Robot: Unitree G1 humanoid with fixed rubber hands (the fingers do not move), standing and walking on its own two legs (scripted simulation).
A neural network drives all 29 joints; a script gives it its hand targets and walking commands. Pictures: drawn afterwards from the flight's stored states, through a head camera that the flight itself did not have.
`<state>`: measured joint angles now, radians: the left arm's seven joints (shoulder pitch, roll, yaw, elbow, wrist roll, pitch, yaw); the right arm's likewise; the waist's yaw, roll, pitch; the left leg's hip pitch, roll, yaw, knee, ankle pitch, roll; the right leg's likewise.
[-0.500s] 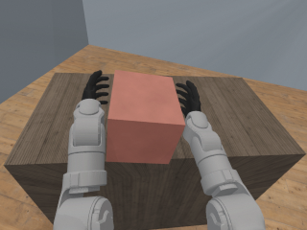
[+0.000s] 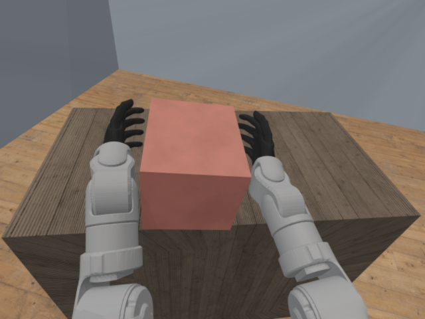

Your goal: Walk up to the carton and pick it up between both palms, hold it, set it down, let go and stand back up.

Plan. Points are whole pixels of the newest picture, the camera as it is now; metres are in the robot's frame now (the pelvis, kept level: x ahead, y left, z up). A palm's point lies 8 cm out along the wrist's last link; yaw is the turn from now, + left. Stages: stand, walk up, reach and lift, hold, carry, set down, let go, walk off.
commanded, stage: reach and lift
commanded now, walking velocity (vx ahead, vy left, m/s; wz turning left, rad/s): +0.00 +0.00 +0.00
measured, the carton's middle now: (190, 163) +0.38 -0.01 +0.15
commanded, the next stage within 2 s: hold in 0.10 s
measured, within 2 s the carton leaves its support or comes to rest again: neither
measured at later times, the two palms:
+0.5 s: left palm (108, 143) +0.34 +0.12 +0.22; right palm (263, 149) +0.34 -0.13 +0.20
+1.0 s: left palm (105, 138) +0.35 +0.13 +0.23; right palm (261, 143) +0.35 -0.12 +0.21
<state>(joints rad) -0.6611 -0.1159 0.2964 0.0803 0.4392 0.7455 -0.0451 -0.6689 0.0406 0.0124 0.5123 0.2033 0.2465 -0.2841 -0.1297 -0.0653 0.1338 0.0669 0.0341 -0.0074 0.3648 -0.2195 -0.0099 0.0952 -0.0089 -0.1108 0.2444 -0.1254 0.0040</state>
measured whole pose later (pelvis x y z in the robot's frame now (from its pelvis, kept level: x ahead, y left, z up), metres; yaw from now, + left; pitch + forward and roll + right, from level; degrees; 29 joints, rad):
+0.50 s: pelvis -0.02 -0.01 +0.00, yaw +0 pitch -13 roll -1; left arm -0.71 -0.12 0.32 0.04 0.46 0.84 -0.05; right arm -0.73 0.05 -0.02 0.52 0.19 0.31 -0.26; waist -0.10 -0.07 0.12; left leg 0.06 0.04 -0.01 0.35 -0.19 -0.02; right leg 0.08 0.00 -0.11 0.27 -0.12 -0.01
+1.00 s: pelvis -0.01 -0.02 +0.00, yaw +0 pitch -13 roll -1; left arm -0.72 -0.10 0.34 0.03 0.46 0.86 -0.10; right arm -0.74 0.06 0.00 0.48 0.21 0.37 -0.31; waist -0.10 -0.06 0.11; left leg 0.07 0.05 -0.01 0.35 -0.20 -0.03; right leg 0.08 0.00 -0.11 0.27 -0.13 -0.02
